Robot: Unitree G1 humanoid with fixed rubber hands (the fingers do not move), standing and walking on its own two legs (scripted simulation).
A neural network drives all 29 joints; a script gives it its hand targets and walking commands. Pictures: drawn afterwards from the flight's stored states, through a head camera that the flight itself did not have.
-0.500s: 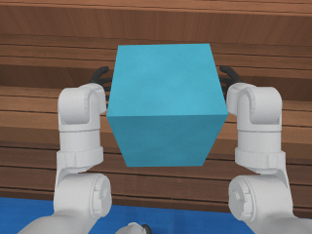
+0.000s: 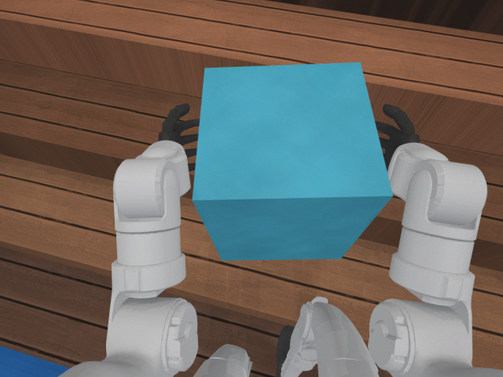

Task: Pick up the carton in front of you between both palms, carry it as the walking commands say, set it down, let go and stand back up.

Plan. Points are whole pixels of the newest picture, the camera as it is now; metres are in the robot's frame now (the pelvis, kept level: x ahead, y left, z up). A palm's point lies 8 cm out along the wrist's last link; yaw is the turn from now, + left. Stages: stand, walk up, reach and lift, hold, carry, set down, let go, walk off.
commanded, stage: carry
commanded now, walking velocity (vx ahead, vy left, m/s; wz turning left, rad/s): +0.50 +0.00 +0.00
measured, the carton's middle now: (281, 175) +0.40 +0.04 +0.03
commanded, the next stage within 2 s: none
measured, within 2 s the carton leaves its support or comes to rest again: neither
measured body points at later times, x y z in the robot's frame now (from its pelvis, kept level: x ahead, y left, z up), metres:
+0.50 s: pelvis +0.32 +0.02 +0.23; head +0.34 -0.02 +0.68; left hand +0.73 +0.10 +0.39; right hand +0.67 -0.20 +0.37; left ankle +0.40 +0.09 -0.45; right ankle +0.23 -0.08 -0.27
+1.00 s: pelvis +0.59 -0.10 +0.41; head +0.63 -0.09 +0.86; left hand +0.95 +0.10 +0.54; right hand +1.00 -0.20 +0.55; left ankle +0.51 +0.02 -0.10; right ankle +0.65 -0.19 -0.27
